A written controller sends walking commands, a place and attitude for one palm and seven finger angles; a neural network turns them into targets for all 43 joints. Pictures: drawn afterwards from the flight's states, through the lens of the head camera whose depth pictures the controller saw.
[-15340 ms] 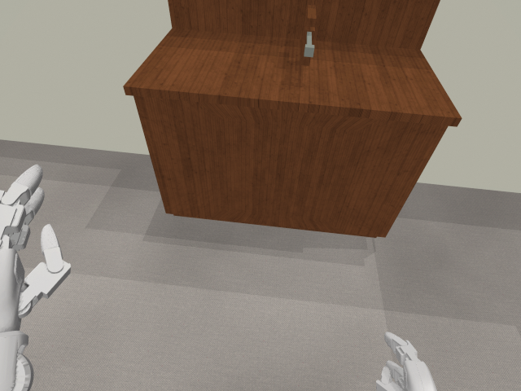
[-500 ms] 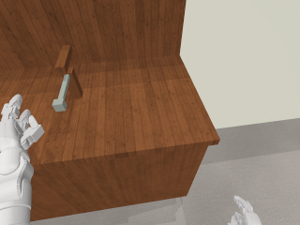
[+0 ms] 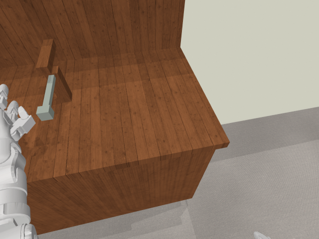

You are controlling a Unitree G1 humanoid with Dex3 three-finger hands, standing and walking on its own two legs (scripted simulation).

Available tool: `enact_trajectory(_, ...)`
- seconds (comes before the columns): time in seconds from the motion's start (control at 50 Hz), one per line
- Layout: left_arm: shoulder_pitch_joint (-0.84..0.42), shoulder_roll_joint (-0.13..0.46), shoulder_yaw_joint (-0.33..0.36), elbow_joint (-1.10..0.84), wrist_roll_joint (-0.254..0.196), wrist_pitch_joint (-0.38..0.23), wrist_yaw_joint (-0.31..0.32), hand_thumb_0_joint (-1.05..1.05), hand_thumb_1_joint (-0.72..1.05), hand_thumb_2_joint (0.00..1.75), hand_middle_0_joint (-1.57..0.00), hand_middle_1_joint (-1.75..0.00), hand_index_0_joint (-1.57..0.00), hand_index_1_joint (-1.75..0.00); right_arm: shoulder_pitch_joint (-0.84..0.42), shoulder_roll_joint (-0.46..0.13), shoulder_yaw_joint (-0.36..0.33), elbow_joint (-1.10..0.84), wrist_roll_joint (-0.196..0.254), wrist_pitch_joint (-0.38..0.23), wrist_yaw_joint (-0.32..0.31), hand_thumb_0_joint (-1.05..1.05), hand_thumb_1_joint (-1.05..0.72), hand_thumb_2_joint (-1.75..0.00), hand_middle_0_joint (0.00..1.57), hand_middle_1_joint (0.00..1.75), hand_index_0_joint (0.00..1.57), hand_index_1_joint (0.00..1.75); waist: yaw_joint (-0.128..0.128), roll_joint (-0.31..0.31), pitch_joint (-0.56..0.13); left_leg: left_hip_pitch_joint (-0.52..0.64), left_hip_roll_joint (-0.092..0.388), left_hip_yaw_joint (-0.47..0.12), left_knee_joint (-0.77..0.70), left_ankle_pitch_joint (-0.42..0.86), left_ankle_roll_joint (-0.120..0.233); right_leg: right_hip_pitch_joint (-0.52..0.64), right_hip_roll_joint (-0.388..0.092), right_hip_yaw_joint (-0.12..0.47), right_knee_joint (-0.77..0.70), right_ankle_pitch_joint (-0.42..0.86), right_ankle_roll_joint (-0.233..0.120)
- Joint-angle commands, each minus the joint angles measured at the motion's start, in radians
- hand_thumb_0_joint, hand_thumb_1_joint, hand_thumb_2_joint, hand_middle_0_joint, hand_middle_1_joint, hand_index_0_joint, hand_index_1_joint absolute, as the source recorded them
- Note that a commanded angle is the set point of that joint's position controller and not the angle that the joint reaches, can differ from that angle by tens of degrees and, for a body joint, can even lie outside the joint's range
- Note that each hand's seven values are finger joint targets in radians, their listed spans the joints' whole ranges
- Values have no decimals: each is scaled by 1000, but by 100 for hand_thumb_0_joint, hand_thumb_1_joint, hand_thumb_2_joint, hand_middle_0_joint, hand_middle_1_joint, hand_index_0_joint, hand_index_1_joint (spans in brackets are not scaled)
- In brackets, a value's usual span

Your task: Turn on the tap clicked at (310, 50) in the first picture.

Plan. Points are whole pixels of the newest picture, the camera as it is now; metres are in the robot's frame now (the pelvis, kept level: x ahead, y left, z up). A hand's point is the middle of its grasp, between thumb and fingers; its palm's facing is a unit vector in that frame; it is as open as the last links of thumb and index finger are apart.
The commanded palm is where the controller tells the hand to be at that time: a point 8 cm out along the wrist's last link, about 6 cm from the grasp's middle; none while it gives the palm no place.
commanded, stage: reach beside the lever's end, fingers flat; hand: left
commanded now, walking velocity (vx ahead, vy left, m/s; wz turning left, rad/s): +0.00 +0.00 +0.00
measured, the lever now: (45, 112) +0.39 +0.30 +0.10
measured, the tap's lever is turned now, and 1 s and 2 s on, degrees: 0 3 25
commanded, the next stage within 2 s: push the lever round in 0.36 s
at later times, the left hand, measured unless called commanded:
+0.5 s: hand (31, 122) +0.37 +0.32 +0.10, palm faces +0.47 -0.88 -0.08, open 7.8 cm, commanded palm +0.32 +0.35 +0.10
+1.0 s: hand (43, 120) +0.37 +0.29 +0.10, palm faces +0.47 -0.88 -0.07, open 7.8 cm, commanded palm +0.33 +0.33 +0.10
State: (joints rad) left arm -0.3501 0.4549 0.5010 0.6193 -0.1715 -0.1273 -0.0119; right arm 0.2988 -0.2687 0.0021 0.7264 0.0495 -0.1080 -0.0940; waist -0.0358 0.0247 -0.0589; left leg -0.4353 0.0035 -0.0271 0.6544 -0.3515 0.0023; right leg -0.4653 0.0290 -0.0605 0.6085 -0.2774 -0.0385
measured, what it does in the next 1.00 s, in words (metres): stands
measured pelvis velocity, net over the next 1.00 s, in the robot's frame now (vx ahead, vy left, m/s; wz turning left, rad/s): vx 0.00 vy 0.00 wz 0.00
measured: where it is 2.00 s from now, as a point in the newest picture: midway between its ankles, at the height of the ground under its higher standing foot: outside the picture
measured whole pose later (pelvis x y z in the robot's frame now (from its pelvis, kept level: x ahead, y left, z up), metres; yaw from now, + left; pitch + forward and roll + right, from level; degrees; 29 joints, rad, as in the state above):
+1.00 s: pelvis +0.00 +0.00 +0.00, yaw +0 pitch +7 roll -1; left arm -0.32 0.38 0.44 0.57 -0.17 -0.15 0.04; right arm 0.29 -0.26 0.00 0.71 0.05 -0.06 -0.08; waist -0.03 0.03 -0.07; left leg -0.43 0.01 -0.03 0.66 -0.36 0.00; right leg -0.46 0.03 -0.07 0.61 -0.28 -0.04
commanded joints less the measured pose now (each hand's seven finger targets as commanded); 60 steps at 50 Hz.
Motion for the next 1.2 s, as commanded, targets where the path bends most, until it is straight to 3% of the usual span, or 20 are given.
enact_trajectory(0.0,-302,276,13,-216,-1,-82,-20,0,90,90,-15,-15,-15,-15,7,-156,-56,-123,-2,-31,-3,0,-90,-90,20,30,20,30,10,72,-291,70,-10,-3,-75,320,23,192,-12,36,-49,274,13)
enact_trajectory(0.1,-270,306,60,-206,-11,-95,-10,0,90,90,-15,-15,-15,-15,17,-159,-60,-120,-2,-16,-1,0,-90,-90,20,30,20,30,18,30,-287,47,-8,-7,-75,321,21,203,-9,35,-46,278,15)
enact_trajectory(0.22,-259,277,35,-324,10,-119,24,0,90,90,-15,-15,-15,-15,4,-145,-61,-130,-11,-13,6,0,-90,-90,20,30,20,30,23,125,-317,114,-1,-10,-75,410,3,199,-7,32,-37,300,9)
enact_trajectory(0.32,-236,252,30,-256,0,-83,23,0,90,90,-15,-15,-15,-15,-6,-148,-57,-132,-4,-6,0,0,-90,-90,20,30,20,30,14,39,-238,58,-3,-9,-94,319,10,184,-6,24,-55,249,13)
enact_trajectory(0.44,-278,254,14,-294,12,-83,19,0,90,90,-15,-15,-15,-15,-13,-143,-53,-133,-4,-3,-5,0,-90,-90,20,30,20,30,14,99,-262,98,0,-18,-84,356,0,172,-5,25,-47,252,7)
enact_trajectory(0.48,-312,202,-37,-304,8,-91,19,0,90,90,-15,-15,-15,-15,-12,-140,-53,-133,-5,-7,-2,0,-90,-90,20,30,20,30,-4,89,-266,111,-1,-22,-81,345,-5,151,-4,23,-48,241,9)
enact_trajectory(0.52,-325,167,-68,-308,2,-95,19,0,90,90,-15,-15,-15,-15,-16,-140,-53,-132,-4,-11,-1,0,-90,-90,20,30,20,30,-7,83,-269,118,1,-26,-80,338,-9,143,-4,21,-48,233,9)
enact_trajectory(0.54,-317,190,-40,-314,7,-98,28,0,90,90,-15,-15,-15,-15,-18,-138,-55,-129,-3,-10,-4,0,-90,-90,20,30,20,30,2,96,-270,121,3,-31,-78,341,-8,144,-4,21,-46,226,7)
enact_trajectory(0.58,-306,139,-86,-302,7,-87,32,0,90,90,-15,-15,-15,-15,-16,-138,-55,-132,-4,-11,1,0,-90,-90,20,30,20,30,-1,74,-270,127,2,-33,-78,355,-14,141,-5,17,-47,235,8)
enact_trajectory(0.64,-302,207,-24,-259,19,-67,56,0,90,90,-15,-15,-15,-15,-23,-142,-51,-124,-3,0,-3,0,-90,-90,20,30,20,30,9,47,-243,78,-4,-24,-84,301,-3,159,-10,20,-51,223,10)
enact_trajectory(0.74,-315,245,12,-275,29,-65,81,0,90,90,-15,-15,-15,-15,-28,-139,-48,-134,-8,8,-1,0,-90,-90,20,30,20,30,19,38,-273,60,-9,-13,-82,301,9,202,-13,31,-52,252,11)
enact_trajectory(0.82,-312,204,-30,-321,27,-101,73,0,90,90,-15,-15,-15,-15,-30,-130,-48,-139,-11,5,8,0,-90,-90,20,30,20,30,13,90,-307,81,-10,-2,-73,331,9,217,-11,39,-45,291,9)
enact_trajectory(0.84,-304,228,1,-315,30,-109,77,0,90,90,-15,-15,-15,-15,-28,-130,-50,-131,-12,6,7,0,-90,-90,20,30,20,30,17,89,-295,77,-9,-6,-69,329,12,218,-9,39,-45,287,8)
enact_trajectory(0.86,-298,185,-39,-307,26,-108,69,0,90,90,-15,-15,-15,-15,-25,-130,-50,-134,-11,6,10,0,-90,-90,20,30,20,30,7,75,-294,73,-11,0,-69,314,15,213,-11,41,-48,286,12)
enact_trajectory(0.9,-261,194,-20,-271,9,-98,57,0,90,90,-15,-15,-15,-15,-26,-136,-53,-136,-8,7,9,0,-90,-90,20,30,20,30,12,28,-275,44,-12,4,-73,289,21,226,-12,44,-56,286,14)
enact_trajectory(0.94,-255,203,-10,-243,6,-80,51,0,90,90,-15,-15,-15,-15,-33,-137,-49,-131,0,11,3,0,-90,-90,20,30,20,30,14,41,-237,24,-14,5,-80,251,24,215,-15,45,-64,252,14)
enact_trajectory(0.98,-298,194,-31,-232,0,-69,47,0,90,90,-15,-15,-15,-15,-32,-140,-47,-134,1,9,1,0,-90,-90,20,30,20,30,2,9,-217,5,-16,4,-84,206,29,202,-18,51,-78,213,18)
enact_trajectory(1.06,-377,201,-44,-295,16,-93,67,0,90,90,-15,-15,-15,-15,-35,-135,-48,-132,-3,6,1,0,-90,-90,20,30,20,30,-5,58,-262,37,-16,0,-80,209,30,199,-18,54,-71,201,16)
enact_trajectory(1.14,-331,223,-8,-280,23,-120,87,0,90,90,-15,-15,-15,-15,-31,-136,-54,-119,-10,7,6,0,-90,-90,20,30,20,30,8,53,-290,34,-17,4,-66,232,30,222,-17,58,-60,235,16)
enact_trajectory(1.18,-336,166,-58,-300,18,-127,87,0,90,90,-15,-15,-15,-15,-33,-132,-54,-127,-9,3,11,0,-90,-90,20,30,20,30,3,48,-306,49,-17,5,-67,246,29,226,-17,58,-59,255,16)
